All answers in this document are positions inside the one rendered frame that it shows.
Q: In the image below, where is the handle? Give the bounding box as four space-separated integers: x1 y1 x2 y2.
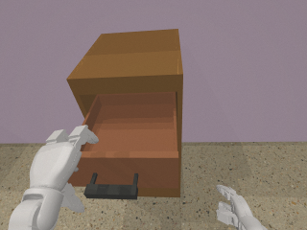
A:
83 172 139 200

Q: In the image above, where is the left robot forearm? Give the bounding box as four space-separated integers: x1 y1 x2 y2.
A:
8 186 64 230

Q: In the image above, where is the robot right hand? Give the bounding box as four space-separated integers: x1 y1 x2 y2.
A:
216 184 253 230

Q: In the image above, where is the right robot forearm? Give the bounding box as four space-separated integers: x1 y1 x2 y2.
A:
238 216 268 230

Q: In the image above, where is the cabinet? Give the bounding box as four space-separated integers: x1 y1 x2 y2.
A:
66 29 183 197

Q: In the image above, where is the robot left hand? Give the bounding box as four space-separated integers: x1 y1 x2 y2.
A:
30 125 99 213

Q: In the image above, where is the drawer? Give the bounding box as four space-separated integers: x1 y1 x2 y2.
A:
67 91 178 189

